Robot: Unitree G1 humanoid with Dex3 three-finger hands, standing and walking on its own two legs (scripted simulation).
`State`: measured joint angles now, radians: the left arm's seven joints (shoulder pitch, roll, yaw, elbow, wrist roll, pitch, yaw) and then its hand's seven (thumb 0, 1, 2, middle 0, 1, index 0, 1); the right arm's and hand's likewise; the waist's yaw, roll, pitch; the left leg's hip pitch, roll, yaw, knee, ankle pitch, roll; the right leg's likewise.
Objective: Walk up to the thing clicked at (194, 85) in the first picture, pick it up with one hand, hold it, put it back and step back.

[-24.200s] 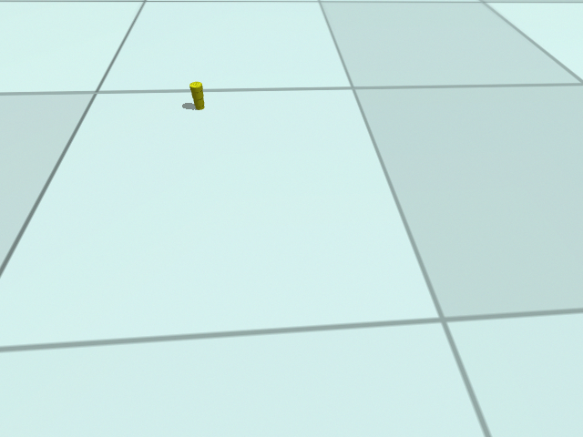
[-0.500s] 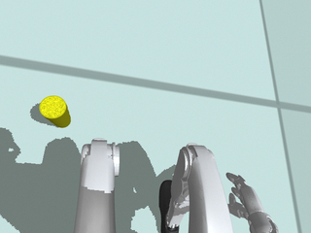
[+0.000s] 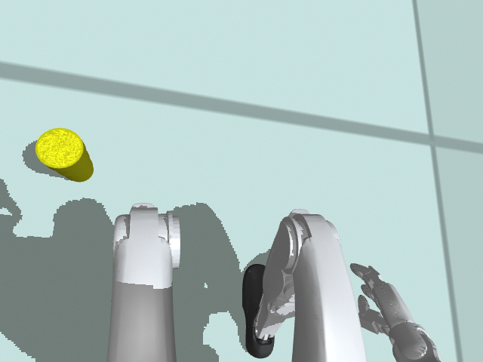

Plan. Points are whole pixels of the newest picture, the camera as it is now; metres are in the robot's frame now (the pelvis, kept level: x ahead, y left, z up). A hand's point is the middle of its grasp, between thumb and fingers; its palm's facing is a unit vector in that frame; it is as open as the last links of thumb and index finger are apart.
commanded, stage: go down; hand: left
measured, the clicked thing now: (71, 160) +0.43 +0.32 -0.27
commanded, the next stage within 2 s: none
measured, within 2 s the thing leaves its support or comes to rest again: neither
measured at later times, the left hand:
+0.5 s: hand out of the picture +0.29 +0.52 +0.07, palm faces +0.50 -0.87 -0.03, open 17.7 cm
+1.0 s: hand out of the picture +0.30 +0.49 +0.07, palm faces +0.47 -0.88 -0.03, open 17.7 cm
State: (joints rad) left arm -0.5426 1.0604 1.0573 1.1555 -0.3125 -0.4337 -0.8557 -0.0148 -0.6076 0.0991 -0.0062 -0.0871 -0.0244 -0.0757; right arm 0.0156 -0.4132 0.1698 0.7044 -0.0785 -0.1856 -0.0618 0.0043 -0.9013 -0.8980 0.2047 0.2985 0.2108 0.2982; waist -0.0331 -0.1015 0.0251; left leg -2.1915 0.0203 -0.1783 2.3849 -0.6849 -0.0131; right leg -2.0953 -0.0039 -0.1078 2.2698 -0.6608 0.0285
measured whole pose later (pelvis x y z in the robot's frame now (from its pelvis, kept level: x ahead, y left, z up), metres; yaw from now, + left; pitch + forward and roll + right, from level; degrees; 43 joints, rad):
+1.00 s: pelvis +0.00 +0.00 +0.03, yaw +2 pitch +30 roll -8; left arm -0.45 0.92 0.96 1.06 -0.34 -0.40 -0.71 -0.02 -0.60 0.12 -0.01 -0.09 -0.01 -0.07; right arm 0.05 -0.33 0.14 0.72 -0.04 -0.18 -0.08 0.00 -0.90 -0.90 0.20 0.30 0.21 0.30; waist -0.04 -0.05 -0.11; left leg -2.12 0.03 -0.14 2.26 -0.68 0.00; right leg -2.05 -0.01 -0.08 2.17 -0.66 0.03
